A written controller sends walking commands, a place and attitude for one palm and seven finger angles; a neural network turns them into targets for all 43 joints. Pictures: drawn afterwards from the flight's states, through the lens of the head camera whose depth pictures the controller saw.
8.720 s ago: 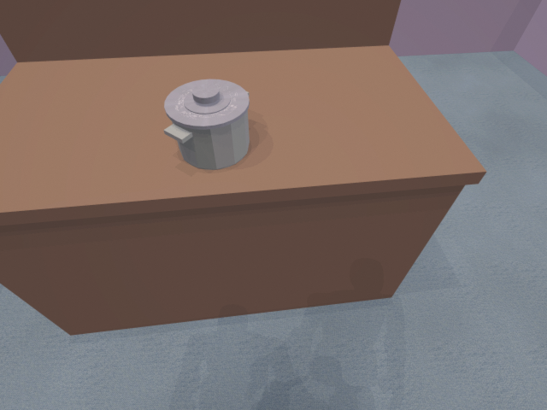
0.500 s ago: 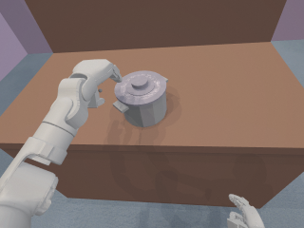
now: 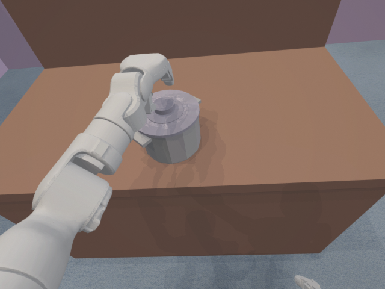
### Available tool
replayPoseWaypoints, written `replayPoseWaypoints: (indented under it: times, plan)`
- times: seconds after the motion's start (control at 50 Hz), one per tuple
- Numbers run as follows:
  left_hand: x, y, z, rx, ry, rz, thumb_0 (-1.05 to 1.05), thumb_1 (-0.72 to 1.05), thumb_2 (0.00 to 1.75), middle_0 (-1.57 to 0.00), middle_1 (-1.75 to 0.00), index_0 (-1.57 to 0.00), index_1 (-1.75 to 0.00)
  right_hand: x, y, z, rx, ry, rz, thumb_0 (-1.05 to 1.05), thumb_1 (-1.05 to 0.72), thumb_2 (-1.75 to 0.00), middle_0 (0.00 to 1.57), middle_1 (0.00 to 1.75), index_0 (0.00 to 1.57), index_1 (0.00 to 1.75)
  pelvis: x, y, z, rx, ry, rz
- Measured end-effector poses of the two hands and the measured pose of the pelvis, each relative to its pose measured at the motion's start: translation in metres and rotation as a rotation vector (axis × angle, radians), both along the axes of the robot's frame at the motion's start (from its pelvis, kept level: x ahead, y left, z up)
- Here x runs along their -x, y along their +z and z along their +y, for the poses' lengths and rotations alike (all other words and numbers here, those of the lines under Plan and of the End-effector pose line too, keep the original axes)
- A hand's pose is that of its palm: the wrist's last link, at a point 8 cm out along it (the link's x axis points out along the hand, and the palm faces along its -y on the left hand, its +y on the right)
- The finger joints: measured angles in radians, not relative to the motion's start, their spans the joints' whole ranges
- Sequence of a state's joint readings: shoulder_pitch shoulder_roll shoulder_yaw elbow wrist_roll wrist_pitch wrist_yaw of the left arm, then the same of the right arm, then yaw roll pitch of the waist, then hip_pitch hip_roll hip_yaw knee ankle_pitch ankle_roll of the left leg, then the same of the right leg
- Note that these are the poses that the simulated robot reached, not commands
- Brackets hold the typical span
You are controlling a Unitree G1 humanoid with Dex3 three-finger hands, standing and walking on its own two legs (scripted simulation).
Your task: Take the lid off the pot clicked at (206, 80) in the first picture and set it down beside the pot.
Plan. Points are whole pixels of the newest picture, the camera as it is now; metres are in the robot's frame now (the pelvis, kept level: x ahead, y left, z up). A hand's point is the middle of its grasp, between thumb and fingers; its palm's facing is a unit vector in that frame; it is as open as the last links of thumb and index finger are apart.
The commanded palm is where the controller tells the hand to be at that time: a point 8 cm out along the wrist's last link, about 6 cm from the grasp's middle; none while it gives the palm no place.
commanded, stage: move the open hand above the knob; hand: left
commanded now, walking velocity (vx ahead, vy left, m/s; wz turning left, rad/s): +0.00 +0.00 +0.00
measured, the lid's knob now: (164, 105) +0.52 +0.06 +0.10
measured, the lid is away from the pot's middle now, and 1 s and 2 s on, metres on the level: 0.00 0.00 0.00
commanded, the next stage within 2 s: lower the open fingers around the knob in 0.80 s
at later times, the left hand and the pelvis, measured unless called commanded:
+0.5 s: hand (159, 87) +0.49 +0.06 +0.18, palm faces -0.24 -0.02 -0.97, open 10.1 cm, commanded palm +0.48 +0.06 +0.24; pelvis +0.01 +0.00 +0.00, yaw -1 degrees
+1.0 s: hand (158, 89) +0.49 +0.06 +0.17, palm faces -0.26 -0.03 -0.97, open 10.1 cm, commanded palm +0.48 +0.06 +0.23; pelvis +0.01 +0.00 +0.00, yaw +0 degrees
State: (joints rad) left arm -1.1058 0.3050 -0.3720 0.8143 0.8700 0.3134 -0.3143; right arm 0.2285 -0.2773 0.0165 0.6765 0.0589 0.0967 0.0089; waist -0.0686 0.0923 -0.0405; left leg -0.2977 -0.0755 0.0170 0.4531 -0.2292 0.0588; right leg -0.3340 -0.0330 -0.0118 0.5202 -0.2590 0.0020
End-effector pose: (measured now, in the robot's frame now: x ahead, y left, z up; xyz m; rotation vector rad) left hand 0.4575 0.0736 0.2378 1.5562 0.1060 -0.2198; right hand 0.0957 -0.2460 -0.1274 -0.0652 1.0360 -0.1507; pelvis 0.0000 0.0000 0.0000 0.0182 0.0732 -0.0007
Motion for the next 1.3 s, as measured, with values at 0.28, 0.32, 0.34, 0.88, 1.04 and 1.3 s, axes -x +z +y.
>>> replayPoseWaypoints:
  times: [0.28,0.32,0.34,0.88,1.04,1.3]
  plan:
    - [-0.029,0.0,-0.023,0.018,0.04,0.018,0.0,-0.32,1.5,-0.85,-0.08,-0.85,-0.09,0.034,-0.006,-0.006,0.018,-0.07,0.076,0.01,-0.91,-0.9,0.2,0.3,0.2,0.3,-0.007,0.0,0.0,-0.002,-0.026,0.047]
    - [-0.031,-0.001,-0.021,0.024,0.045,0.026,0.0,-0.32,1.5,-0.85,-0.08,-0.85,-0.09,0.037,-0.006,-0.007,0.018,-0.076,0.083,0.01,-0.91,-0.9,0.2,0.3,0.2,0.3,-0.008,0.001,-0.001,-0.001,-0.028,0.048]
    - [-0.031,-0.002,-0.021,0.024,0.043,0.029,0.0,-0.32,1.5,-0.85,-0.08,-0.85,-0.09,0.037,-0.006,-0.007,0.018,-0.077,0.085,0.01,-0.91,-0.9,0.2,0.3,0.2,0.3,-0.008,0.001,-0.001,-0.001,-0.028,0.048]
    - [-0.024,-0.003,-0.014,0.005,0.031,0.025,0.0,-0.32,1.5,-0.85,-0.08,-0.85,-0.09,-0.014,0.003,0.001,0.018,-0.009,-0.012,0.01,-0.91,-0.9,0.2,0.3,0.2,0.3,-0.01,0.0,0.0,0.001,-0.005,0.044]
    - [-0.028,-0.009,-0.015,0.017,0.059,0.071,0.0,-0.32,1.5,-0.85,-0.08,-0.85,-0.09,0.001,-0.001,0.001,0.017,-0.021,0.032,0.01,-0.91,-0.9,0.2,0.3,0.2,0.3,-0.01,0.0,0.002,0.001,-0.005,0.05]
    - [-0.028,-0.028,-0.019,0.028,0.03,0.122,0.0,-0.32,1.5,-0.85,-0.08,-0.85,-0.09,0.027,-0.003,-0.004,0.032,-0.054,0.082,0.01,-0.91,-0.9,0.2,0.3,0.2,0.3,-0.012,0.001,0.003,0.002,-0.015,0.051]
